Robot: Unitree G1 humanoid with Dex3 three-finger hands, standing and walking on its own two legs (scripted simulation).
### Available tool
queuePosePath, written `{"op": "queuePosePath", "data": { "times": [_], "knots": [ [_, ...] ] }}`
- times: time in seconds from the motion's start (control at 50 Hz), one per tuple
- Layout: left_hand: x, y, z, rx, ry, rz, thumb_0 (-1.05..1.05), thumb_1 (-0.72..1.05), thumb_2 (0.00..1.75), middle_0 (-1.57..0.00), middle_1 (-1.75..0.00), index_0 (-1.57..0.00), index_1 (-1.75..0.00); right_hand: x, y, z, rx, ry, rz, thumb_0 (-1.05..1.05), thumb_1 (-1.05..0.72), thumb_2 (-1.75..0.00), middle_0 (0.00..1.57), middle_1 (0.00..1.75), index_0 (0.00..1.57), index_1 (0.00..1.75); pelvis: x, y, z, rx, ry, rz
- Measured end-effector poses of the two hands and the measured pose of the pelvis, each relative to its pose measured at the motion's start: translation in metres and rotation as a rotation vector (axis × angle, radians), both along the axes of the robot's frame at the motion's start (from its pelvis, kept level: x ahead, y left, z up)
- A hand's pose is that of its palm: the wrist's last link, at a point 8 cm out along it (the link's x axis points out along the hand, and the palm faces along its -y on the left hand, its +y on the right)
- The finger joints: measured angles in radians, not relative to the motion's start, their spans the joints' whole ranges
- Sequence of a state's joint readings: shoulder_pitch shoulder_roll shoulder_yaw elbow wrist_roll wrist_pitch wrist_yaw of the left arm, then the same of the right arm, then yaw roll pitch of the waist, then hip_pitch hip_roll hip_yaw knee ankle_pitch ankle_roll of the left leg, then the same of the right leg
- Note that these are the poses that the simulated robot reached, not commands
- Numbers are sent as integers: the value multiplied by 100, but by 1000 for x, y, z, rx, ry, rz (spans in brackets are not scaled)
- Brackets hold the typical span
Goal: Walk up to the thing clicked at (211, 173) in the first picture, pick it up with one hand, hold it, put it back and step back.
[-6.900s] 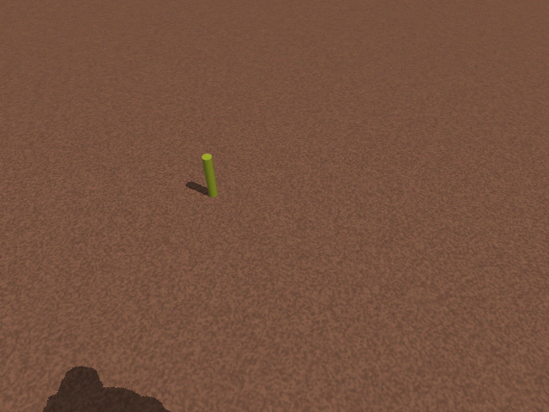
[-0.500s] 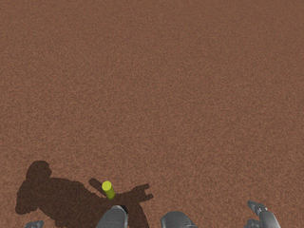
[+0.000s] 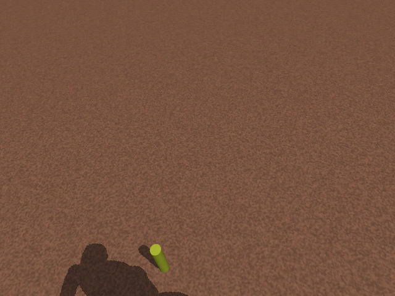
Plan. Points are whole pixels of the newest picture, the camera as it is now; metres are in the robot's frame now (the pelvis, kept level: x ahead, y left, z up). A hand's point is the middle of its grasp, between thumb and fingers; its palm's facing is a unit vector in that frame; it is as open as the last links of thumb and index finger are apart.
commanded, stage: walk up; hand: left
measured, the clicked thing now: (160, 259) +0.39 +0.24 -0.65
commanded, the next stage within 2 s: stand in 1.96 s
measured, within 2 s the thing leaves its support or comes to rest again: neither
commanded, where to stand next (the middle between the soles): +0.07 +0.02 m, yaw +1 degrees
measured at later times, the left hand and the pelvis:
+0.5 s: hand out of the picture +0.12 +0.29 -0.16, palm faces +0.04 -0.93 -0.37, open 7.4 cm; pelvis +0.05 +0.01 -0.01, yaw +3 degrees
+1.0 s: hand out of the picture +0.06 +0.31 -0.16, palm faces +0.15 -0.89 -0.42, open 7.4 cm; pelvis +0.00 +0.02 -0.03, yaw +6 degrees
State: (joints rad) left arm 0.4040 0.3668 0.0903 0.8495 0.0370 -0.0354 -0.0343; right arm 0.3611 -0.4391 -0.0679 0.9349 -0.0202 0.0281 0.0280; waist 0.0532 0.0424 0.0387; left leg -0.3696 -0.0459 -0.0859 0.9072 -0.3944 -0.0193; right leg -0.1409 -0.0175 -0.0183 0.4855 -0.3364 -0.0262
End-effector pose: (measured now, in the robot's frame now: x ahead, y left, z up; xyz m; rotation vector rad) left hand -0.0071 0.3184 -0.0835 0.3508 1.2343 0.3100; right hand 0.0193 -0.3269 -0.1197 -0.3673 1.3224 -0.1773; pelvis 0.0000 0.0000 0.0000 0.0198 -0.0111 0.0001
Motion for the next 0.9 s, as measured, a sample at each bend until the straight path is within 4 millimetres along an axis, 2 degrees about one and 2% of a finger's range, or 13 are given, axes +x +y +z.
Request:
{"op": "queuePosePath", "data": {
  "times": [0.06,0.14,0.2,0.26,0.32,0.38,0.5,0.6,0.68,0.74,0.82,0.9],
  "knots": [
    [-1,8,-1,-1,-9,9,1,90,89,-21,-30,-21,-30,25,15,0,20,-29,48,2,-91,-89,20,30,20,30,3,6,-1,-10,-14,15],
    [1,24,-14,-18,11,12,1,90,89,-21,-30,-21,-30,75,40,5,40,-154,105,2,-91,-89,20,30,20,30,12,19,-7,-17,-31,37],
    [15,36,-30,-29,14,-4,1,90,89,-21,-30,-21,-30,105,55,8,26,-268,122,1,-91,-89,21,30,20,30,21,31,-17,10,-49,29],
    [40,37,-36,-50,-5,-27,1,90,89,-20,-30,-21,-30,117,63,17,19,-336,111,1,-91,-89,21,30,20,30,31,37,-16,-3,-59,35],
    [69,36,-33,-68,-61,-55,1,90,89,-20,-30,-21,-30,117,63,28,3,-333,107,1,-91,-89,21,30,20,30,43,35,-10,-3,-67,38],
    [92,33,-33,-72,-99,-52,1,90,89,-20,-30,-21,-30,114,55,33,-28,-295,107,1,-90,-89,21,30,21,30,51,30,-7,0,-73,44],
    [114,14,-38,-57,-65,-33,0,90,89,-20,-30,-21,-30,122,30,18,-52,-199,91,1,-90,-89,21,30,21,30,53,15,-13,-8,-58,47],
    [115,-3,-41,6,-29,-54,0,90,89,-20,-30,-21,-30,141,10,-18,-16,-182,61,1,-90,-89,21,30,20,30,50,-2,-31,-20,-39,42],
    [112,-13,-31,27,-46,-65,1,90,89,-21,-30,-21,-30,143,14,-34,13,-153,71,1,-91,-89,20,30,20,29,36,-5,-29,1,-34,55],
    [109,-12,-22,52,-72,-61,1,90,89,-21,-30,-21,-30,134,20,-39,38,-132,91,1,-91,-89,20,30,20,29,24,-5,-27,8,-14,68],
    [100,-3,-15,80,-130,-44,1,90,89,-21,-30,-21,-30,110,25,-44,49,-91,119,1,-91,-89,20,30,20,29,14,0,-28,-1,-8,94],
    [85,11,-17,62,-189,-20,1,90,89,-21,-30,-21,-30,84,32,-36,36,-66,146,1,-91,-89,20,30,20,30,8,8,-30,-2,-21,130]
  ]
}}
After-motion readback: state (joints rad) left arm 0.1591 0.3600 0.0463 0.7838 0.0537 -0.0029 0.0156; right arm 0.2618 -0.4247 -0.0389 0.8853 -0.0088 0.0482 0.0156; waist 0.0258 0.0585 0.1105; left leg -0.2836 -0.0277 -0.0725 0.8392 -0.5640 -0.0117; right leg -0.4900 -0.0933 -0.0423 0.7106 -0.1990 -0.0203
